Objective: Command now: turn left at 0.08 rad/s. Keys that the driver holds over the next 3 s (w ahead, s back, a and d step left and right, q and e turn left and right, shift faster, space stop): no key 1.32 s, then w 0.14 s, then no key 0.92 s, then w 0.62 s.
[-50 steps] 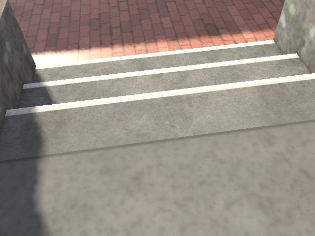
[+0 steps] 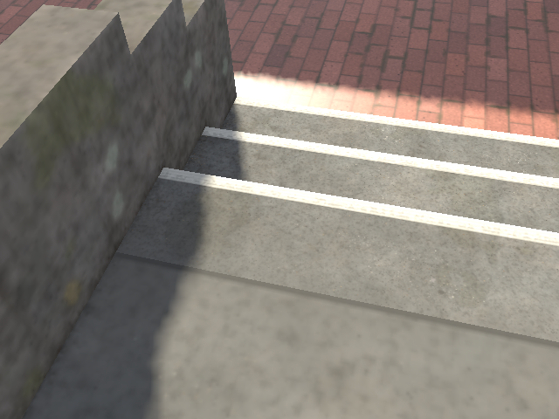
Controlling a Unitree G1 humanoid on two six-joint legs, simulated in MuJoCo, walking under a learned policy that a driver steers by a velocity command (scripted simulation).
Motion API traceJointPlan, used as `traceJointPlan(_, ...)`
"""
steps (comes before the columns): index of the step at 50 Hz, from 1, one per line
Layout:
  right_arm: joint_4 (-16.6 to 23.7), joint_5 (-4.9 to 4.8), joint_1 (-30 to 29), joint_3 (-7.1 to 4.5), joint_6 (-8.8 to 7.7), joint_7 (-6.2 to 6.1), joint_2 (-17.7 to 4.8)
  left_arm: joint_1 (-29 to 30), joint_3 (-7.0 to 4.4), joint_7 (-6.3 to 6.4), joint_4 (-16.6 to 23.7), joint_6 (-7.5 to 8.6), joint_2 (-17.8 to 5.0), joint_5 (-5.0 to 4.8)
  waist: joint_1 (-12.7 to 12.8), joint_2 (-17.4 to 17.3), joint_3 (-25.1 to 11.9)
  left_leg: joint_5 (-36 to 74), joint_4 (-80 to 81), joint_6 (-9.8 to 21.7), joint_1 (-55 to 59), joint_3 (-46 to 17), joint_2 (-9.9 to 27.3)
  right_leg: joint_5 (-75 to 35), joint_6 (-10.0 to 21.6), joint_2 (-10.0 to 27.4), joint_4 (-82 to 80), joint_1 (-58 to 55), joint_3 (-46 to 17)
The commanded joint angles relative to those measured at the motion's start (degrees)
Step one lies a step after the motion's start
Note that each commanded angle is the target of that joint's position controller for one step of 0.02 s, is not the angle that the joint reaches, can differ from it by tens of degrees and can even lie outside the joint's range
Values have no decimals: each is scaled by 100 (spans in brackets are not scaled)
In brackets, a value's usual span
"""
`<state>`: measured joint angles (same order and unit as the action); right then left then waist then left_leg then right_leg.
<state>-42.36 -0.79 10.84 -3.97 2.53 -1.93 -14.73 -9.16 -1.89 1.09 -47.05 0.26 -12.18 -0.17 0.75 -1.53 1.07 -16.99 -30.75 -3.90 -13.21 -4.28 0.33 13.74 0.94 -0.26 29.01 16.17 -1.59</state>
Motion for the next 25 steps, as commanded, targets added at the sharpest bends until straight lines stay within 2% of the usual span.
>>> traceJointPlan(1, 242, 88, 176, -129, -94, -25, -661, -173, -174, -31, 182, 145, -926, -17, -32, 816, -542, 1520, 999, 307, 899, -111, 222, -1707, 544, 937, -524, -244, -1052)
traceJointPlan(2, 211, 117, 234, -201, -75, -49, -993, -304, -168, -112, 218, 241, -876, 88, 198, 100, -713, 2482, 462, 528, 1238, -307, 536, -1333, 332, 576, -316, 64, -657)
traceJointPlan(3, 97, 107, 216, -193, -82, 16, -803, -173, -139, -132, 179, 282, -736, 83, 122, -438, -767, 1619, 448, 714, 721, -280, 454, -674, 79, 209, -260, -217, -162)
traceJointPlan(4, 136, 134, 108, -117, -110, 73, -503, 117, -142, -128, 158, 268, -804, 84, -2, -306, -555, 1078, 625, 711, 377, -328, 395, -443, -58, 158, -144, -319, -77)
traceJointPlan(5, 98, 175, 62, -74, -142, 82, -393, 245, -135, -110, 157, 227, -736, 77, -3, -273, -425, 785, 717, 646, 149, -326, 380, -433, -75, 160, -121, -354, -55)
traceJointPlan(7, 67, 161, 25, -63, -226, 80, -438, 207, -138, -58, 97, 120, -721, 71, 23, -276, -139, 663, 733, 544, -112, -265, 299, -539, -47, 171, -103, -336, -83)
traceJointPlan(11, -67, 136, 147, -22, -309, 38, -417, 132, -150, -8, -64, 73, -712, 55, 34, -179, -19, 489, 713, 497, -278, -232, 247, -529, -27, 182, -101, -399, -110)
traceJointPlan(18, -310, 121, 282, 25, -353, 7, -377, 71, -171, 32, -395, 42, -726, 34, 11, 70, 22, 445, 667, 482, -257, -155, 166, -541, -76, 181, -156, -432, -128)
traceJointPlan(25, -602, 112, 398, 62, -362, -7, -307, 4, -169, 72, -698, 23, -724, 18, -3, 133, 19, 498, 642, 458, -188, -39, 81, -531, -59, 182, -202, -431, -137)
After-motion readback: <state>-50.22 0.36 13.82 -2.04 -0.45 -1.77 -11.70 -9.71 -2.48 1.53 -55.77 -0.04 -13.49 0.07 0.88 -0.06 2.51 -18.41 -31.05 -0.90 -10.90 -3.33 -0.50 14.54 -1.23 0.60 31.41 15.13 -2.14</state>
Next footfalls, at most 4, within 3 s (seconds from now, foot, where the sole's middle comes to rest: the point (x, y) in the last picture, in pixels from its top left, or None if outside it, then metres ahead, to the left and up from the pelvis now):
0.02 left None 0.01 0.15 -0.77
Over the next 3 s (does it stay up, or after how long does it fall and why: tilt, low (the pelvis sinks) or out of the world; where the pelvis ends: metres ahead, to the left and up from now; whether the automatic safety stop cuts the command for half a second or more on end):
stays up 0.18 0.01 0.00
